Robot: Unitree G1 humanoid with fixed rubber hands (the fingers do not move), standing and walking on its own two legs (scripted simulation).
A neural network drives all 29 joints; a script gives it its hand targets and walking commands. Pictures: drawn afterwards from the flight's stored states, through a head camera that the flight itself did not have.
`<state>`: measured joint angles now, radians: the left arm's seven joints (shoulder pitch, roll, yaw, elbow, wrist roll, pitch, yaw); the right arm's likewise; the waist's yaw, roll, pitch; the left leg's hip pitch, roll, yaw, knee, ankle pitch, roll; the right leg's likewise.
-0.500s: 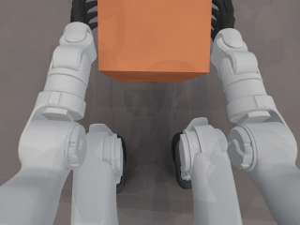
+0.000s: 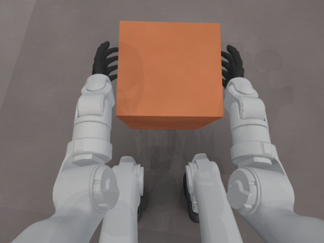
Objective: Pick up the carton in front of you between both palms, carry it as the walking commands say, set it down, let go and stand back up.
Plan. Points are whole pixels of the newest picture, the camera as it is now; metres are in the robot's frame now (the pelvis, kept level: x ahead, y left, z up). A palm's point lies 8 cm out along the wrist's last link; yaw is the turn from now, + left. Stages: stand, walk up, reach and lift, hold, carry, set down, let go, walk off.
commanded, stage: reach and lift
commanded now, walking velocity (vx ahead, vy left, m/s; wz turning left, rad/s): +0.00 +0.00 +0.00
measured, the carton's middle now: (166, 86) +0.49 -0.01 -0.12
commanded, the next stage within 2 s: none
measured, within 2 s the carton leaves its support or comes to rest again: neither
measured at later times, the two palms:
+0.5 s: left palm (65, 63) +0.44 +0.15 +0.11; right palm (275, 63) +0.44 -0.15 +0.11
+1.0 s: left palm out of the picture +0.40 +0.15 +0.26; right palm out of the picture +0.40 -0.15 +0.26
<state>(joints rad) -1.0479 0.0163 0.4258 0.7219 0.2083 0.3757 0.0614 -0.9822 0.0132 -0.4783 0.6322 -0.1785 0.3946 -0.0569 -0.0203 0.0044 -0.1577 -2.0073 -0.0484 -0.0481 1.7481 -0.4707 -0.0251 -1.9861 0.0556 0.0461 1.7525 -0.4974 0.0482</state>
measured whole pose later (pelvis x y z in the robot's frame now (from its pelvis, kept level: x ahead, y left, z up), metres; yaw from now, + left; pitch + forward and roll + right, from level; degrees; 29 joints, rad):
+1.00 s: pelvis +0.09 +0.00 +0.26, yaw +1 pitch +7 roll +0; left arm -0.31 -0.14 0.29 0.46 0.21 0.47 0.05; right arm -0.30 0.14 -0.28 0.46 -0.20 0.48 -0.03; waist -0.01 -0.01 -0.11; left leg -0.50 -0.03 -0.06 0.69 -0.30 -0.01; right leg -0.48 0.02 0.06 0.69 -0.32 0.01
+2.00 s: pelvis +0.10 +0.00 +0.28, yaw +1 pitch -5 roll +0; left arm -0.25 -0.15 0.23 0.28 0.27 0.67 0.00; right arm -0.25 0.15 -0.22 0.28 -0.26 0.67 0.01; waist 0.00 -0.01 0.03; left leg -0.11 -0.02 -0.06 0.40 -0.20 -0.01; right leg -0.09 0.01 0.06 0.40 -0.22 0.01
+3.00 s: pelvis +0.09 +0.00 +0.28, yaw +1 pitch -8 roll +0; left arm -0.25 -0.15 0.21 0.20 0.27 0.76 0.00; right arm -0.25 0.15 -0.21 0.21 -0.26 0.76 0.02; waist 0.00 -0.01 0.04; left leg -0.06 -0.02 -0.06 0.38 -0.19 -0.01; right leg -0.05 0.01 0.06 0.39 -0.21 0.01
